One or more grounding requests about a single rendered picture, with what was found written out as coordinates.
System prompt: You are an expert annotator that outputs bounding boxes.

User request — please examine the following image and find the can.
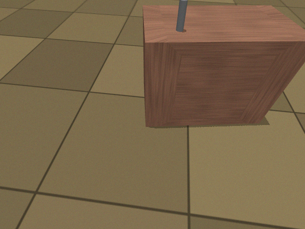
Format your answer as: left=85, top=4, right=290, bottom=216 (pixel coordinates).
left=176, top=0, right=188, bottom=32

